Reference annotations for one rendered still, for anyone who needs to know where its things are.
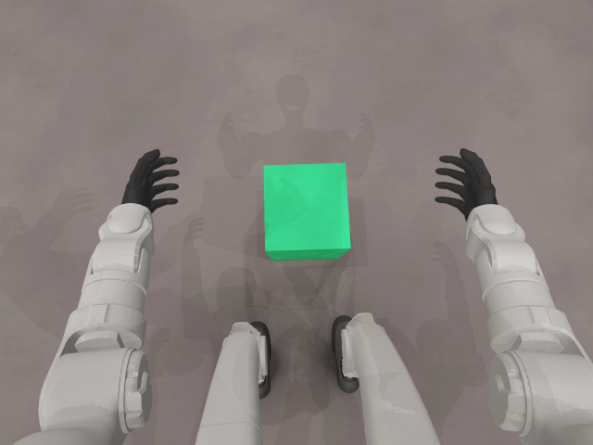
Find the right robot upper arm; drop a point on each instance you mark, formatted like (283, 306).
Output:
(543, 398)

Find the robot right hand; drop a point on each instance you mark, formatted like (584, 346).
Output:
(477, 190)

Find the right robot thigh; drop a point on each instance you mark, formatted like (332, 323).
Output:
(393, 411)

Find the robot left forearm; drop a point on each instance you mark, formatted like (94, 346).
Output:
(110, 313)

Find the carton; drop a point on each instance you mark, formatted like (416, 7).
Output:
(306, 211)

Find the robot right foot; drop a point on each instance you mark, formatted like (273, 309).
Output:
(347, 383)

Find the robot left hand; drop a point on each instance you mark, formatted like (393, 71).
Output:
(139, 190)

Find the left robot upper arm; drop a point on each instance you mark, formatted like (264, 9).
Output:
(95, 398)

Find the robot right forearm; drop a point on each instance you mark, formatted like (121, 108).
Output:
(521, 312)

